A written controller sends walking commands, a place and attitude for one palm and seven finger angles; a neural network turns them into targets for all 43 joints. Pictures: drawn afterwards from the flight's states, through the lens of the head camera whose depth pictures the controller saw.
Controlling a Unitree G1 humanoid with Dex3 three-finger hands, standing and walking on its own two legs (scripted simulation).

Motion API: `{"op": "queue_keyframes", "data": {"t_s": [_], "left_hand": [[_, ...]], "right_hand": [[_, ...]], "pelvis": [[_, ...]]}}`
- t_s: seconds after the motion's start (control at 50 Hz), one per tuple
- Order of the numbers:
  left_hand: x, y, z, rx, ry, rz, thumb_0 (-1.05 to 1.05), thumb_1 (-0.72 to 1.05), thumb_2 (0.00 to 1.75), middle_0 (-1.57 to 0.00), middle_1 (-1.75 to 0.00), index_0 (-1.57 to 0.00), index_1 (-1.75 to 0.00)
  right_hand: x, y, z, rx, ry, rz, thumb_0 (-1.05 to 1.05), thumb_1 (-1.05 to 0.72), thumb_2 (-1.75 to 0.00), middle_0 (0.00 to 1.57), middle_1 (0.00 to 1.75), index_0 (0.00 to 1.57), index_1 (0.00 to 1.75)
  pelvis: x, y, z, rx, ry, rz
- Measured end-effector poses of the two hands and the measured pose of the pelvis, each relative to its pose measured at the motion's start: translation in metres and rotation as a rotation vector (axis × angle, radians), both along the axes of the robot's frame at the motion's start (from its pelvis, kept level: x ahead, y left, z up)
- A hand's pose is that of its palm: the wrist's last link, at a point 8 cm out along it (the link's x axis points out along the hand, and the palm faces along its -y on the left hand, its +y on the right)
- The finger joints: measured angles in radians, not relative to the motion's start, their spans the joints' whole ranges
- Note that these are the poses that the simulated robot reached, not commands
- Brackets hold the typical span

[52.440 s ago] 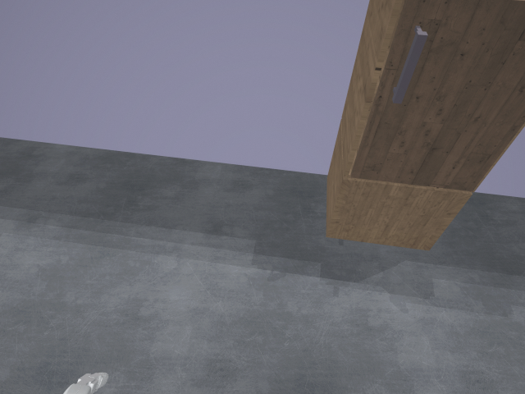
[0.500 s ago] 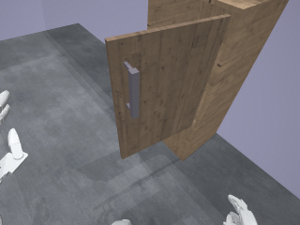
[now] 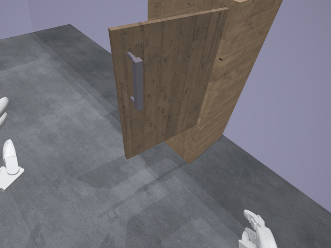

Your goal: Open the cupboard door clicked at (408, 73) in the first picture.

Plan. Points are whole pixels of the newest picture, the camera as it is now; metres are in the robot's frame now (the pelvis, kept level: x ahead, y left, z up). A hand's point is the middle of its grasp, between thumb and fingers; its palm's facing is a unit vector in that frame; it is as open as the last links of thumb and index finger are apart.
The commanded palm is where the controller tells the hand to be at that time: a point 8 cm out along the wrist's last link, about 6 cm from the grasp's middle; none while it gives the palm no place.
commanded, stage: stop stepping back and stand still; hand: left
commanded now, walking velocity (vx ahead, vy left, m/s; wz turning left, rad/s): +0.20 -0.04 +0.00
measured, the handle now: (134, 83) +0.55 +0.13 +0.10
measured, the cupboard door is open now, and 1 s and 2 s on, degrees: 81 81 81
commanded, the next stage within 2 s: let the arm hang, fingers relaxed in 1.60 s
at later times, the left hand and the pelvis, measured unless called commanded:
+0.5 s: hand out of the picture +0.11 +0.25 +0.17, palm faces +0.49 -0.76 -0.43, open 7.4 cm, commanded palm +0.05 +0.29 +0.19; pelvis -0.08 -0.01 +0.02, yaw +2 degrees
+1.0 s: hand out of the picture +0.11 +0.29 +0.16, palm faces +0.40 -0.77 -0.50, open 7.4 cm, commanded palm +0.05 +0.33 +0.19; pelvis -0.08 +0.03 +0.01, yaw +2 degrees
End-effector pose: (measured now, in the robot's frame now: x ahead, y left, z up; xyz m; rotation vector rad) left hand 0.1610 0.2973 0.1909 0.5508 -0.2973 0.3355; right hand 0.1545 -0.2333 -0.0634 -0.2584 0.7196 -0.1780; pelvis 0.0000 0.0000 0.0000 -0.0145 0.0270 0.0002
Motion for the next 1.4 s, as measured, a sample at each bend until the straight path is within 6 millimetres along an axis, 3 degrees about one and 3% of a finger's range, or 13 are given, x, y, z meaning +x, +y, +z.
{"op": "queue_keyframes", "data": {"t_s": [0.08, 0.16, 0.3, 0.4, 0.52, 0.6, 0.74, 0.84, 0.94, 1.06, 1.2, 1.4], "left_hand": [[-0.008, 0.004, 0.0, -0.018, 0.007, 0.014, 0.02, 0.88, 0.9, -0.21, -0.3, -0.21, -0.31], [-0.031, -0.006, 0.006, -0.005, 0.035, 0.004, 0.02, 0.89, 0.9, -0.21, -0.3, -0.21, -0.3], [-0.089, -0.017, 0.01, 0.053, 0.096, 0.066, 0.02, 0.88, 0.9, -0.21, -0.3, -0.21, -0.31], [-0.101, -0.013, 0.008, -0.014, 0.046, 0.14, 0.02, 0.88, 0.9, -0.21, -0.3, -0.21, -0.31], [-0.092, -0.011, -0.001, -0.062, 0.057, 0.151, 0.02, 0.88, 0.9, -0.21, -0.3, -0.21, -0.3], [-0.092, -0.004, 0.0, -0.028, 0.034, 0.109, 0.02, 0.88, 0.9, -0.21, -0.3, -0.21, -0.3], [-0.092, 0.013, 0.009, 0.046, 0.027, 0.106, 0.02, 0.88, 0.9, -0.21, -0.3, -0.21, -0.31], [-0.088, 0.021, 0.0, 0.01, 0.059, 0.111, 0.02, 0.89, 0.9, -0.21, -0.3, -0.21, -0.3], [-0.087, 0.028, -0.011, -0.021, 0.114, 0.101, 0.02, 0.89, 0.9, -0.21, -0.3, -0.21, -0.3], [-0.092, 0.034, -0.004, 0.001, 0.103, 0.078, 0.02, 0.88, 0.9, -0.21, -0.3, -0.21, -0.3], [-0.103, 0.041, 0.0, 0.004, 0.087, 0.087, 0.02, 0.88, 0.9, -0.21, -0.3, -0.21, -0.3], [-0.118, 0.042, -0.009, -0.033, 0.111, 0.12, 0.02, 0.89, 0.9, -0.21, -0.3, -0.21, -0.3]], "right_hand": [[-0.023, -0.006, 0.009, -0.005, -0.038, -0.008, 0.01, -0.9, -0.9, 0.2, 0.3, 0.2, 0.3], [-0.05, -0.008, 0.012, 0.015, -0.05, -0.015, 0.01, -0.9, -0.9, 0.2, 0.3, 0.2, 0.3], [-0.087, -0.017, -0.009, 0.046, 0.054, 0.002, 0.01, -0.9, -0.9, 0.2, 0.3, 0.2, 0.3], [-0.103, -0.025, -0.012, 0.036, 0.095, 0.008, 0.01, -0.9, -0.9, 0.2, 0.3, 0.2, 0.3], [-0.104, -0.029, -0.008, 0.004, 0.062, -0.011, 0.01, -0.9, -0.9, 0.2, 0.3, 0.2, 0.3], [-0.095, -0.022, -0.006, -0.023, 0.024, -0.01, 0.01, -0.9, -0.9, 0.2, 0.3, 0.2, 0.3], [-0.076, 0.007, -0.006, 0.045, -0.016, 0.023, 0.01, -0.91, -0.9, 0.2, 0.3, 0.2, 0.3], [-0.069, 0.027, -0.011, 0.076, -0.003, 0.052, 0.01, -0.9, -0.9, 0.2, 0.3, 0.2, 0.3], [-0.073, 0.04, -0.009, 0.077, 0.02, 0.055, 0.01, -0.9, -0.9, 0.2, 0.3, 0.2, 0.3], [-0.079, 0.047, -0.005, 0.067, 0.027, 0.061, 0.01, -0.9, -0.9, 0.2, 0.3, 0.2, 0.3], [-0.087, 0.047, -0.001, 0.058, 0.014, 0.048, 0.01, -0.9, -0.9, 0.2, 0.3, 0.2, 0.3], [-0.103, 0.043, -0.002, 0.05, 0.02, 0.043, 0.01, -0.9, -0.9, 0.2, 0.3, 0.2, 0.3]], "pelvis": [[-0.024, 0.001, 0.004, 0.022, -0.04, -0.007], [-0.042, -0.002, 0.01, 0.017, -0.054, 0.001], [-0.07, -0.016, 0.011, 0.038, -0.039, 0.012], [-0.078, -0.019, 0.017, 0.065, -0.025, 0.016], [-0.079, -0.012, 0.019, 0.065, -0.011, 0.043], [-0.079, -0.001, 0.01, 0.026, -0.018, 0.052], [-0.077, 0.007, 0.007, 0.02, -0.039, 0.038], [-0.079, 0.016, 0.007, 0.011, -0.034, 0.038], [-0.082, 0.025, 0.009, 0.014, -0.032, 0.033], [-0.087, 0.032, 0.011, 0.011, -0.036, 0.032], [-0.095, 0.038, 0.013, 0.008, -0.041, 0.028], [-0.107, 0.038, 0.014, 0.009, -0.045, 0.029]]}}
